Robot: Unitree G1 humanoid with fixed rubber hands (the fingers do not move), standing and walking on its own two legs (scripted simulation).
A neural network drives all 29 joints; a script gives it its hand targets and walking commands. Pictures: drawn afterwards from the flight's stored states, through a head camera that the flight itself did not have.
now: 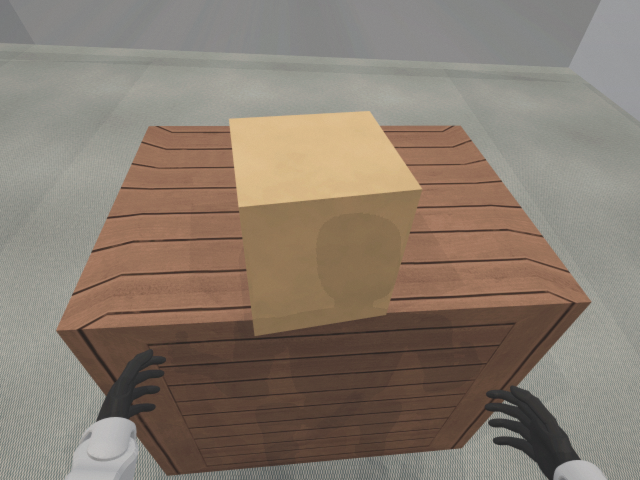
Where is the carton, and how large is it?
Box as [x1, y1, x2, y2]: [229, 111, 421, 335]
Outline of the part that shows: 369,111 229,119 238,206 255,335 385,314 421,192 421,188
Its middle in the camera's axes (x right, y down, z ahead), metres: -0.01 -0.02 +0.58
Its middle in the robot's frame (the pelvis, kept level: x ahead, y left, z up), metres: +0.45 +0.02 +0.09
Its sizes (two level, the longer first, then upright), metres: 0.210 0.200 0.250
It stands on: a pedestal, 0.73 m high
